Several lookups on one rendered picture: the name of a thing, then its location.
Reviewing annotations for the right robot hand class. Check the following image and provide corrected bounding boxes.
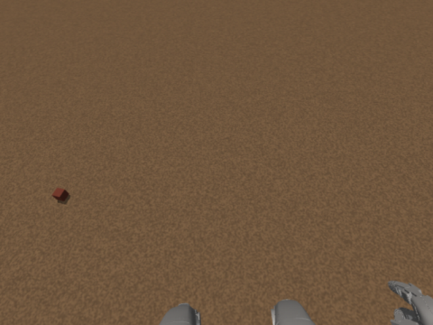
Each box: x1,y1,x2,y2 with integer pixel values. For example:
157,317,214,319
388,280,433,325

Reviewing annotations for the cube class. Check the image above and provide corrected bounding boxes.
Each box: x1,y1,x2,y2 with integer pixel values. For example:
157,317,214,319
52,188,69,201

